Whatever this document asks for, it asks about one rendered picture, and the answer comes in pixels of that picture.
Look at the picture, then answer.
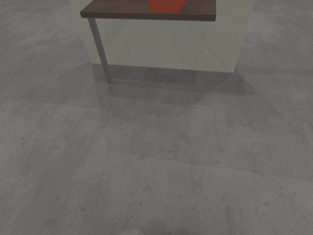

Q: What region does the table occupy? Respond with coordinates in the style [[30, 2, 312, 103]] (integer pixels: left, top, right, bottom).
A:
[[79, 0, 216, 84]]

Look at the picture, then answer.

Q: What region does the left robot thigh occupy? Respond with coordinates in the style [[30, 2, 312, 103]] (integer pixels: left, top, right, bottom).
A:
[[114, 225, 144, 235]]

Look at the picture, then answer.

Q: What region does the carton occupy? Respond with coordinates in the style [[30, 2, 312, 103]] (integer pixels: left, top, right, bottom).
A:
[[148, 0, 185, 14]]

